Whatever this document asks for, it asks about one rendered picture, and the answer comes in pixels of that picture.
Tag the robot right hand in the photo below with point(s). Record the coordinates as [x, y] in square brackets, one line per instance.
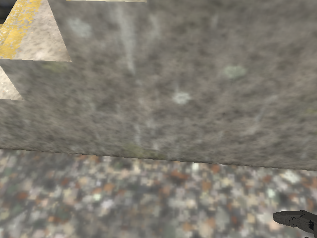
[302, 219]

